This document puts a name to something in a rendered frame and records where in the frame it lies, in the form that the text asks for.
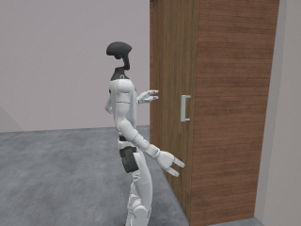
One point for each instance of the robot left upper arm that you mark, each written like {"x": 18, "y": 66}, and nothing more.
{"x": 108, "y": 105}

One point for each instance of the left robot forearm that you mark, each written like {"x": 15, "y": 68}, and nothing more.
{"x": 137, "y": 101}

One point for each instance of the wardrobe door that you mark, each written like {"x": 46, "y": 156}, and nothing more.
{"x": 158, "y": 71}
{"x": 179, "y": 78}

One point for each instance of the robot right upper arm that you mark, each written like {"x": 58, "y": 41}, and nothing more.
{"x": 124, "y": 90}

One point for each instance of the robot right hand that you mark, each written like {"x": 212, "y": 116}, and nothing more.
{"x": 165, "y": 159}

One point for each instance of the robot torso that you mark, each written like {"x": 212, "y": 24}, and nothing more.
{"x": 123, "y": 144}

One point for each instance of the robot left hand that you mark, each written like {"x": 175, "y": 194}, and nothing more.
{"x": 144, "y": 96}

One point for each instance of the robot left thigh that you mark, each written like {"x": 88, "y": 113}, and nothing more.
{"x": 133, "y": 190}

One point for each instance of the right robot forearm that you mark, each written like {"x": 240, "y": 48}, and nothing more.
{"x": 132, "y": 136}

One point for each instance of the handle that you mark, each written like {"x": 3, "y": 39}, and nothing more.
{"x": 183, "y": 104}

